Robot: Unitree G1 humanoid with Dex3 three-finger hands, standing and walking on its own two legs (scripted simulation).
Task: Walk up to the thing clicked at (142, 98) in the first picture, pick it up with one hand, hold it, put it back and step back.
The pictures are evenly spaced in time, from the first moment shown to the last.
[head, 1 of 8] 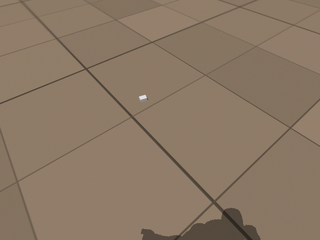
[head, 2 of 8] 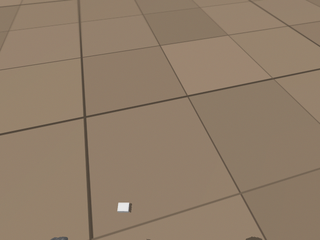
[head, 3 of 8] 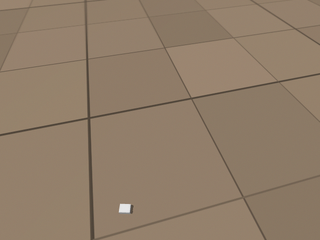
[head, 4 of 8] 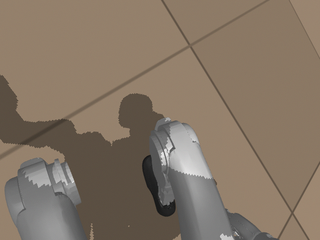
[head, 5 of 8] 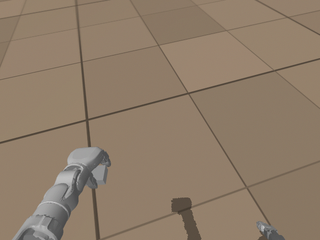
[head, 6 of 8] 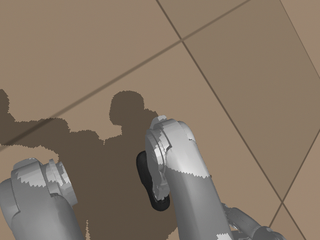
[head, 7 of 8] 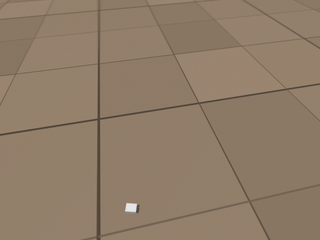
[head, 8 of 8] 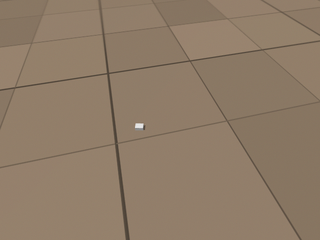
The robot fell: no
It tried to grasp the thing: yes
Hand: left
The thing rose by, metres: 0.69
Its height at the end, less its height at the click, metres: +0.00
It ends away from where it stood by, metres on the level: 0.01
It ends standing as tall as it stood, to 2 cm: yes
